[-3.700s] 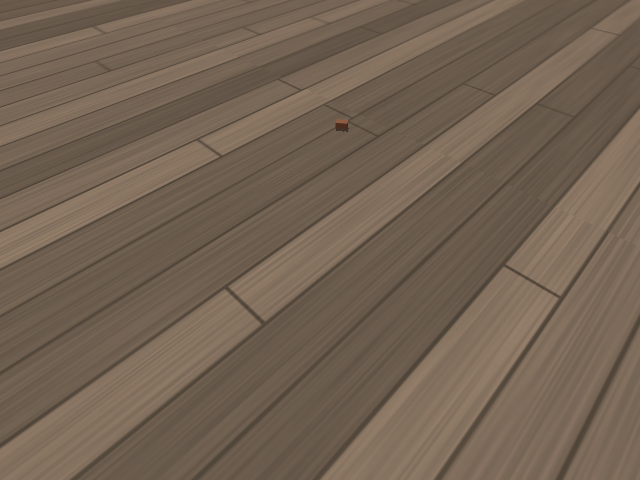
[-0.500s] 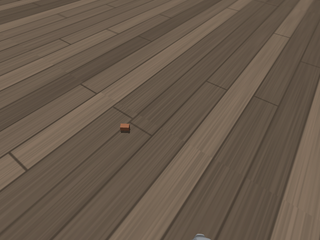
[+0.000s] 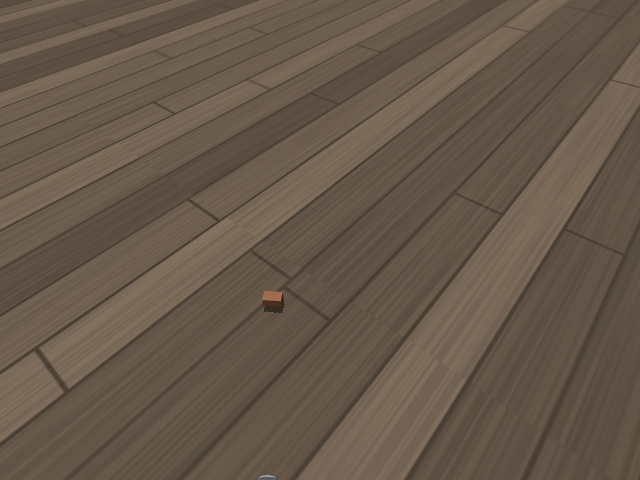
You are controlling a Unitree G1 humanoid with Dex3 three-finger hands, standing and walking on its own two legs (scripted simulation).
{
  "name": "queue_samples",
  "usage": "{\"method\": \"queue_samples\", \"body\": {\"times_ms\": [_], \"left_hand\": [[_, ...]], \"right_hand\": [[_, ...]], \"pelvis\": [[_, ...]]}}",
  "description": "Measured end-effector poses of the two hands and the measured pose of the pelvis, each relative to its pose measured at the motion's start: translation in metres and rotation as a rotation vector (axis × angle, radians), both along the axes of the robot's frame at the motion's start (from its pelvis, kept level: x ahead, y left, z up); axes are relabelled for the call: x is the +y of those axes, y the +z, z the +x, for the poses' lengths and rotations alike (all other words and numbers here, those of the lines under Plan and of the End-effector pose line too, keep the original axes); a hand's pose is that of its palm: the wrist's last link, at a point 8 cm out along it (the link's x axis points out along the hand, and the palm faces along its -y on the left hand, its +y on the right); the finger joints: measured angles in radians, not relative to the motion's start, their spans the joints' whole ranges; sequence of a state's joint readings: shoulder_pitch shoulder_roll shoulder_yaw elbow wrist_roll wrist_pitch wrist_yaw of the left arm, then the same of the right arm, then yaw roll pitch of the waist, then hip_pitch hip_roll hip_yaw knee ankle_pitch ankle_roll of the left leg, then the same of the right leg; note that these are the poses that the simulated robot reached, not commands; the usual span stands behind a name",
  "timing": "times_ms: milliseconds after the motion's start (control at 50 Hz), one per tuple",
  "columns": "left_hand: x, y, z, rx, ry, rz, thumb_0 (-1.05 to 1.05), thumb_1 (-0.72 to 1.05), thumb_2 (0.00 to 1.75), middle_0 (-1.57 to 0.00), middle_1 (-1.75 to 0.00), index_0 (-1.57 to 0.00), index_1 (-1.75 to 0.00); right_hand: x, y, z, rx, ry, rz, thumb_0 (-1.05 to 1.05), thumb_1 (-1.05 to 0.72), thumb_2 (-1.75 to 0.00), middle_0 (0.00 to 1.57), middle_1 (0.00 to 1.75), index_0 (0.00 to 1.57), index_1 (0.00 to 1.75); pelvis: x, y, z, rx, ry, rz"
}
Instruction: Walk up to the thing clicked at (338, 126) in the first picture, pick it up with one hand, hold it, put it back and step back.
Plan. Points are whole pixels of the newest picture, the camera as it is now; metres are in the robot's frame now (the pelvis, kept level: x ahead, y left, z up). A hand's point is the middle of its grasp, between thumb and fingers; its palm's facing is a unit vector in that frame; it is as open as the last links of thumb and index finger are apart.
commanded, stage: walk up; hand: left
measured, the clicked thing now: (273, 298) +0.89 +0.26 -0.75
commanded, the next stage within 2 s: none
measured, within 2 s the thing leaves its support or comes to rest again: neither
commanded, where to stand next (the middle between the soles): +0.50 +0.03 m, yaw -3 degrees
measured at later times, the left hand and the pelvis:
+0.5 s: hand (134, 415) +0.26 +0.32 -0.14, palm faces -0.11 -0.93 -0.35, open 7.4 cm; pelvis +0.18 +0.05 +0.00, yaw -2 degrees
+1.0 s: hand (152, 350) +0.37 +0.33 -0.15, palm faces -0.04 -0.93 -0.37, open 7.4 cm; pelvis +0.33 +0.05 -0.01, yaw -1 degrees
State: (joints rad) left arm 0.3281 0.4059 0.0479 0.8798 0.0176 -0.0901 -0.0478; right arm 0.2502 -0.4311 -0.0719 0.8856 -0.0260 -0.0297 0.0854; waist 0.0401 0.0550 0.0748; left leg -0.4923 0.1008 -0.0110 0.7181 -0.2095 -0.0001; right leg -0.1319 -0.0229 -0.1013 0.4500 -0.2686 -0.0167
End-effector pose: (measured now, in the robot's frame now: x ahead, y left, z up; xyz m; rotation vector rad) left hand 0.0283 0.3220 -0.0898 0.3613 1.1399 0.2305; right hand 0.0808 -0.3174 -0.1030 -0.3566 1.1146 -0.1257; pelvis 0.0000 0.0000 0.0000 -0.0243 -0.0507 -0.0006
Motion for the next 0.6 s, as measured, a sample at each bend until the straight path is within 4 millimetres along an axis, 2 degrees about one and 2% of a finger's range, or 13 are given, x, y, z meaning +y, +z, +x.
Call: {"method": "queue_samples", "body": {"times_ms": [80, 140, 180, 280, 380, 500, 600], "left_hand": [[0.025, -0.019, 0.019, 0.024, 0.030, -0.019, 0.01, 0.90, 0.90, -0.21, -0.30, -0.21, -0.30], [0.043, -0.038, 0.042, 0.060, 0.030, -0.028, 0.01, 0.90, 0.90, -0.21, -0.30, -0.21, -0.30], [0.047, -0.042, 0.060, 0.082, 0.020, -0.038, 0.01, 0.90, 0.90, -0.21, -0.30, -0.20, -0.30], [0.049, -0.036, 0.117, 0.063, -0.026, -0.070, 0.01, 0.91, 0.90, -0.21, -0.30, -0.20, -0.30], [0.049, -0.026, 0.167, 0.039, -0.059, -0.074, 0.01, 0.91, 0.90, -0.21, -0.30, -0.20, -0.30], [0.040, -0.014, 0.230, 0.029, -0.101, -0.047, 0.01, 0.91, 0.90, -0.21, -0.30, -0.20, -0.30], [0.023, -0.010, 0.287, -0.025, -0.128, -0.001, 0.01, 0.91, 0.90, -0.21, -0.30, -0.20, -0.30]], "right_hand": [[0.015, 0.005, 0.042, -0.007, 0.018, -0.037, 0.01, -0.91, -0.90, 0.20, 0.30, 0.20, 0.30], [0.029, 0.008, 0.071, -0.046, 0.012, -0.070, 0.01, -0.91, -0.90, 0.20, 0.30, 0.20, 0.30], [0.038, 0.012, 0.083, -0.080, -0.005, -0.076, 0.01, -0.91, -0.90, 0.20, 0.30, 0.20, 0.30], [0.054, 0.025, 0.092, -0.058, -0.047, -0.074, 0.00, -0.91, -0.90, 0.20, 0.30, 0.20, 0.30], [0.058, 0.022, 0.096, -0.001, -0.082, -0.065, 0.00, -0.90, -0.90, 0.21, 0.30, 0.20, 0.30], [0.050, 0.005, 0.108, 0.049, -0.127, -0.033, 0.01, -0.90, -0.90, 0.21, 0.30, 0.20, 0.30], [0.032, -0.023, 0.136, 0.078, -0.145, 0.000, 0.01, -0.90, -0.90, 0.21, 0.30, 0.20, 0.30]], "pelvis": [[0.019, -0.009, 0.036, 0.008, 0.013, -0.020], [0.035, -0.018, 0.063, 0.006, 0.008, 0.011], [0.043, -0.017, 0.076, 0.002, 0.001, 0.003], [0.052, -0.003, 0.108, -0.001, -0.001, 0.005], [0.056, 0.002, 0.139, -0.007, -0.016, 0.023], [0.050, 0.000, 0.180, -0.004, -0.033, 0.042], [0.032, -0.015, 0.219, 0.001, -0.046, 0.049]]}}
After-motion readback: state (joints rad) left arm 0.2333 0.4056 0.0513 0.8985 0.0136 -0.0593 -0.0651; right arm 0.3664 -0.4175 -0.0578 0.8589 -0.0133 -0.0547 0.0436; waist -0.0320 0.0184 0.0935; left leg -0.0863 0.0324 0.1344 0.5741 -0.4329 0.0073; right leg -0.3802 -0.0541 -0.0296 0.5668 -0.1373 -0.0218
